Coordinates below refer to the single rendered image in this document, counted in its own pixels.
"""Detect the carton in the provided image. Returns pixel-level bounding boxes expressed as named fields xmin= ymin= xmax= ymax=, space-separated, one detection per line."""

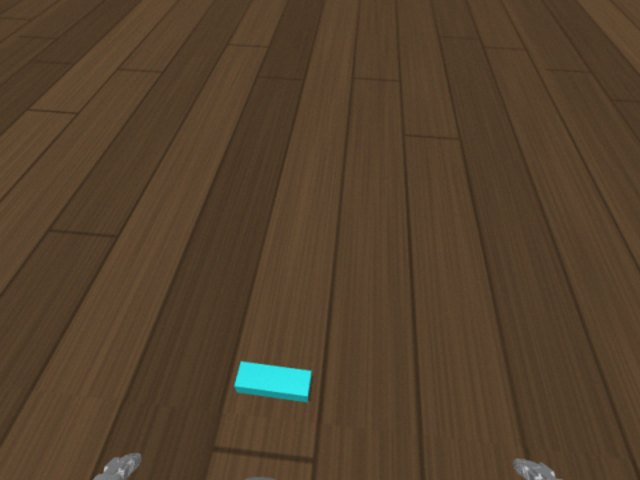
xmin=234 ymin=361 xmax=311 ymax=402

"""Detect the right robot hand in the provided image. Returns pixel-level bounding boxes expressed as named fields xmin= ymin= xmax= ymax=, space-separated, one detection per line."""
xmin=513 ymin=459 xmax=563 ymax=480

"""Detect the left robot hand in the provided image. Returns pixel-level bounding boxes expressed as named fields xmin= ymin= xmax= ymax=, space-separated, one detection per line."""
xmin=93 ymin=453 xmax=142 ymax=480

